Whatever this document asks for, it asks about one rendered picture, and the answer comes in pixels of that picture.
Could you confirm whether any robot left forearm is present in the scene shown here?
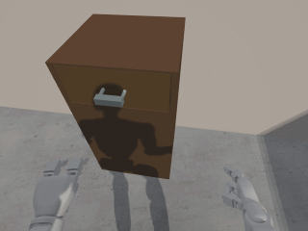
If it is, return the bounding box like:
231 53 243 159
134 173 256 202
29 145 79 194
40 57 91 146
28 216 64 231

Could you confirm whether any handle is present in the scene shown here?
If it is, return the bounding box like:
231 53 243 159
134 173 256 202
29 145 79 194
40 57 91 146
93 88 127 108

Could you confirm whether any left robot hand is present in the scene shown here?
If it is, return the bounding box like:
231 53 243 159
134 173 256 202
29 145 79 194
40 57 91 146
33 157 89 218

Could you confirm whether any drawer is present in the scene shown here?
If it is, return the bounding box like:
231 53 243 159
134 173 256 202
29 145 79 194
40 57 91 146
53 65 172 112

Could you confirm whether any robot right forearm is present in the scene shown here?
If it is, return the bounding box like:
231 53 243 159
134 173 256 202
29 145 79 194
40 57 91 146
242 202 276 231

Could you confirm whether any cabinet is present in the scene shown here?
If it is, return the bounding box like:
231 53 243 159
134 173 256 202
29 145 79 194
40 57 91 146
45 13 186 180

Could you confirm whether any right robot hand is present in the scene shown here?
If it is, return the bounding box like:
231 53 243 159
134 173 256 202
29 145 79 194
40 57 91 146
222 166 260 211

